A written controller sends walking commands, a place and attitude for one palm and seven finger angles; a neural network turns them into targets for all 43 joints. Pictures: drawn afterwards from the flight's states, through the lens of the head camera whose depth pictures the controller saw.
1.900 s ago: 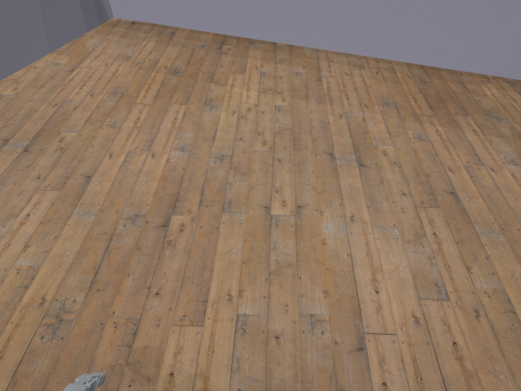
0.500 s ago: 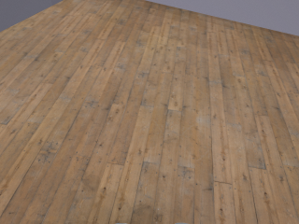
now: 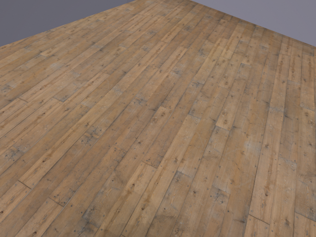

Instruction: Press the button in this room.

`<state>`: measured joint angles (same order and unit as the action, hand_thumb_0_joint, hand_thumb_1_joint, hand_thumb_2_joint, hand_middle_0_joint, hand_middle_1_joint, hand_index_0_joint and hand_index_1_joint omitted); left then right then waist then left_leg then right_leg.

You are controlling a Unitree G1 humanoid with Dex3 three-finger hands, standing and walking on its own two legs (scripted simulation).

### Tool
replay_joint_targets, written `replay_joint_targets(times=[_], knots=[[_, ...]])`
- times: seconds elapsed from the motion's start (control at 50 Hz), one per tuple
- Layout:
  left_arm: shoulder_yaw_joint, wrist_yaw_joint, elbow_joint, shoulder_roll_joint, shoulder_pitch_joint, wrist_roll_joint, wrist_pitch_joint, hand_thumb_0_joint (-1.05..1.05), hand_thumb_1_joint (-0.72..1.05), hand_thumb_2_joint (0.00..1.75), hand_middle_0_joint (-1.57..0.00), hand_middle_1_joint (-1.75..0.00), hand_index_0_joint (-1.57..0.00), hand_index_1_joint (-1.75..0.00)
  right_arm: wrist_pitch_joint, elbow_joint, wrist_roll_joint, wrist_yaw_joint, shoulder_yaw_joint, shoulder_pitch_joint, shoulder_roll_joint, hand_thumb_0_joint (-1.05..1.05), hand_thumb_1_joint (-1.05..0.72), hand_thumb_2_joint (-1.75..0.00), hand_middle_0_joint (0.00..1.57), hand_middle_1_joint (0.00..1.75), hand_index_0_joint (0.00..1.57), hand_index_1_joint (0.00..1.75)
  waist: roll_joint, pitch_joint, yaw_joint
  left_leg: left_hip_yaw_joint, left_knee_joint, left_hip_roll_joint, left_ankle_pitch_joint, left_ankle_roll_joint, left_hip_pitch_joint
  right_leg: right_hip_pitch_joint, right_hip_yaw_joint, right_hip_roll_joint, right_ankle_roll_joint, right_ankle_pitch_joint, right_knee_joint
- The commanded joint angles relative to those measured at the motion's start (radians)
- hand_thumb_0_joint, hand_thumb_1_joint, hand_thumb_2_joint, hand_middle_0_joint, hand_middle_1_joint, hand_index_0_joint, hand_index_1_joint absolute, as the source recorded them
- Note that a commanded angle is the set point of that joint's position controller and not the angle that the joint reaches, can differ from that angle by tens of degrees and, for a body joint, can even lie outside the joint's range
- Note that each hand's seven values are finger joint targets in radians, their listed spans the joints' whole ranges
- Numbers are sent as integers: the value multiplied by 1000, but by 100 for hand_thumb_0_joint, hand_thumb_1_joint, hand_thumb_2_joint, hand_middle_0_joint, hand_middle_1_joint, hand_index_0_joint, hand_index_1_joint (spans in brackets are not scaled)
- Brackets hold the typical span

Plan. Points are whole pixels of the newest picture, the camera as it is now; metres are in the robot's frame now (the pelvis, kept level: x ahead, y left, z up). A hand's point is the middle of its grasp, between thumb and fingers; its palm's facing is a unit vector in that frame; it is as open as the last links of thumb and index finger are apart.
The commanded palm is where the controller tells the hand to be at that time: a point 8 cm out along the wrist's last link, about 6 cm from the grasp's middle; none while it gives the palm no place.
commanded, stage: turn or walk to find it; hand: left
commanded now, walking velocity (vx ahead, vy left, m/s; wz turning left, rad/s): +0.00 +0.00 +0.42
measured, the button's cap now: out of the picture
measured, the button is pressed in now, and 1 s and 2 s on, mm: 0 0 0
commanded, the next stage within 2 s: none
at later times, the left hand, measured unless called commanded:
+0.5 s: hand out of the picture +0.02 +0.18 -0.14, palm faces +0.23 -0.93 -0.29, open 7.4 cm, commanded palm none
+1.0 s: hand out of the picture -0.13 +0.21 -0.18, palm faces +0.46 -0.86 -0.23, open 7.4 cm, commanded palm none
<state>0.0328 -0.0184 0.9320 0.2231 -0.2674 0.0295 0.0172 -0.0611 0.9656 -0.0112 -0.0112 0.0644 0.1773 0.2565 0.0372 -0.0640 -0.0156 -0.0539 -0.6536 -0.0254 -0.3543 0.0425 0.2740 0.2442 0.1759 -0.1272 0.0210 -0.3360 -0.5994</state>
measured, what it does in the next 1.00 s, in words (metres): steps on the spot, turning left: left foot, then right foot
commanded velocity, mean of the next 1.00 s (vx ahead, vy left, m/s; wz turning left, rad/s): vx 0.00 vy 0.00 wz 0.42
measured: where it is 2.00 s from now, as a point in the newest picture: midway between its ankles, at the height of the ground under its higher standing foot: outside the picture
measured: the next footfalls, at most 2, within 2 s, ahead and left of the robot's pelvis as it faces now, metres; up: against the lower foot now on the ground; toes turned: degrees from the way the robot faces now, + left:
left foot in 0.02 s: +0.02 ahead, +0.13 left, +0.00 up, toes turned +4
right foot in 0.40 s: +0.04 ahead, -0.11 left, +0.00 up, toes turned +5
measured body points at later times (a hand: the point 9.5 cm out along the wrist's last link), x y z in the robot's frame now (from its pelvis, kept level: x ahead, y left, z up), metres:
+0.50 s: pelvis -0.02 -0.03 +0.00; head +0.00 -0.06 +0.45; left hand +0.01 +0.23 -0.12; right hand +0.08 -0.26 -0.16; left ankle -0.05 +0.11 -0.67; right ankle +0.00 -0.11 -0.73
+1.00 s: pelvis -0.07 +0.00 +0.00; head -0.06 +0.04 +0.45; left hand -0.16 +0.25 -0.16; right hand +0.12 -0.18 -0.12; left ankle -0.11 +0.09 -0.73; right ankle -0.02 -0.13 -0.67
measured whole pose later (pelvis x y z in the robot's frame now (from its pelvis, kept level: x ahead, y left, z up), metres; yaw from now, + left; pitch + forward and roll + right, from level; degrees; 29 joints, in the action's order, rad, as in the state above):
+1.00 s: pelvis -0.07 +0.00 +0.00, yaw +24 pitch -1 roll -1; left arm 0.07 -0.01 0.99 0.26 -0.26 0.02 0.07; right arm -0.02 0.96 -0.02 0.01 0.03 0.16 0.18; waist 0.06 -0.07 -0.03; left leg -0.06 -0.55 0.00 -0.31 -0.04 0.23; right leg 0.44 0.08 -0.10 0.06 -0.44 -1.03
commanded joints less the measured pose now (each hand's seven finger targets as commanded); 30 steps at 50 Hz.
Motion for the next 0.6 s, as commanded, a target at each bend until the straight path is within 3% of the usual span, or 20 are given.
replay_joint_targets(times=[0.0, 0.02, 0.04, 0.06, 0.08, 0.12, 0.2, 0.26, 0.3, 0.34, 0.36, 0.38, 0.4, 0.42, 0.44, 0.48, 0.52, 0.58], knots=[[36, -6, -96, 95, -21, -11, 3, 0, 90, 90, -20, -30, -20, -30, 48, -57, -3, 6, 47, 118, 237, 0, -90, -90, 20, 30, 20, 30, -347, 146, 55, 413, 300, -375, 755, -205, -309, 325, -36, 23, 51, -300, -358], [32, -12, -104, 112, 49, -6, 16, 0, 90, 90, -20, -30, -20, -30, 47, -38, -6, 16, 48, 153, 229, 0, -90, -90, 20, 30, 20, 30, -251, 140, 87, 387, 298, -375, 716, -256, -238, 309, -118, 22, 41, -300, -467], [37, -13, -95, 100, 85, -10, 19, 0, 90, 90, -20, -30, -20, -30, 50, -34, -10, 28, 42, 126, 208, 0, -90, -90, 20, 30, 20, 30, -286, 115, 77, 370, 295, -323, 673, -247, -204, 334, -156, 21, 43, -245, -515], [42, -8, -81, 113, 91, -13, 18, 0, 90, 90, -20, -30, -20, -30, 49, -47, -10, 31, 32, 69, 171, 0, -90, -90, 20, 30, 20, 30, -253, 75, 59, 322, 295, -282, 641, -232, -151, 322, -171, 13, 43, -180, -529], [44, -1, -66, 110, 62, -13, 16, 0, 90, 90, -20, -30, -20, -30, 53, -61, -9, 33, 23, 24, 151, 0, -90, -90, 20, 30, 20, 30, -209, 78, 32, 275, 291, -245, 614, -214, -138, 302, -162, 17, 46, -132, -528], [43, 4, -50, 99, 36, -14, 17, 0, 90, 90, -20, -30, -20, -30, 58, -69, -8, 34, 22, 14, 146, 0, -90, -90, 20, 30, 20, 30, -188, 84, 25, 239, 294, -207, 610, -205, -143, 272, -147, 30, 54, -101, -488], [39, 2, -65, 87, 66, -18, 20, 0, 90, 90, -20, -30, -20, -30, 52, -67, -10, 33, 28, 46, 151, 0, -90, -90, 20, 30, 20, 30, -169, 84, 45, 292, 299, -210, 565, -225, -158, 240, -146, 54, 58, -120, -356], [38, -2, -76, 72, 60, -22, 15, 0, 90, 90, -20, -30, -20, -30, 45, -73, -14, 29, 33, 31, 156, 0, -90, -90, 20, 30, 20, 30, -183, 73, 39, 321, 294, -202, 523, -222, -106, 160, -138, 73, 49, -115, -232], [39, -5, -74, 70, 25, -24, 8, 0, 90, 90, -20, -30, -20, -30, 40, -82, -16, 27, 36, 16, 154, 0, -90, -90, 20, 30, 20, 30, -186, 91, 25, 345, 262, -192, 527, -214, -77, 78, -133, 92, 42, -89, -108], [43, -8, -59, 80, -44, -23, -6, 0, 90, 90, -20, -30, -20, -30, 38, -89, -8, 22, 39, -2, 147, 0, -90, -90, 20, 30, 20, 30, -145, 111, -12, 323, 186, -143, 438, -163, 11, -82, -120, 95, 41, 91, 115], [51, -14, -55, 124, -74, -14, -18, 0, 90, 90, -20, -30, -20, -30, 39, -93, 1, 16, 35, 7, 106, 0, -90, -90, 20, 30, 20, 30, -23, 113, -25, 270, 82, -74, 272, -107, 121, -200, -199, 9, 23, 158, 237], [71, -23, -62, 228, -81, 3, -30, 0, 90, 90, -20, -30, -20, -30, 37, -116, 6, 9, 24, 30, 29, 0, -90, -90, 20, 30, 20, 30, 273, 99, -22, 96, -159, 84, -91, -25, 307, -266, -497, -268, -79, 261, 319], [72, -20, -76, 240, -74, -9, -26, 0, 90, 90, -20, -30, -20, -30, 23, -117, -8, 13, 41, 11, 82, 0, -90, -90, 20, 30, 20, 30, 271, 87, -41, 132, -339, 58, -218, -26, 270, -103, -507, -344, -152, 206, 347], [68, -22, -90, 208, -21, -7, -21, 0, 90, 90, -20, -30, -20, -30, 11, -105, -10, 7, 47, -17, 79, 0, -90, -90, 20, 30, 20, 30, 225, 23, -25, 153, -469, 43, -171, -29, 259, 16, -502, -300, -167, 71, 379], [59, -21, -100, 178, 36, -7, -21, 0, 90, 90, -20, -30, -20, -30, 7, -82, -10, 0, 46, -2, 76, 0, -90, -90, 20, 30, 20, 30, 149, -14, 6, 143, -541, 26, -99, -26, 270, 46, -425, -251, -157, 28, 379], [44, -20, -112, 128, 93, -7, -24, 0, 90, 90, -20, -30, -20, -30, 3, -44, -14, -10, 43, 54, 55, 0, -90, -90, 20, 30, 20, 30, 103, -15, 45, 110, -577, 9, -2, -8, 255, 50, -274, -173, -124, 92, 345], [42, -22, -105, 122, 63, -8, -29, 0, 90, 90, -20, -30, -20, -30, 2, -32, -15, -9, 37, 65, 47, 0, -90, -90, 20, 30, 20, 30, 120, 13, 30, 87, -556, 3, 19, 10, 258, -10, -223, -162, -127, 151, 331], [47, -24, -73, 132, -7, -5, -29, 0, 90, 90, -20, -30, -20, -30, 2, -40, -12, -8, 30, 11, 39, 0, -90, -90, 20, 30, 20, 30, 99, 19, -6, 65, -446, -5, -24, 22, 259, -86, -214, -190, -147, 230, 317]])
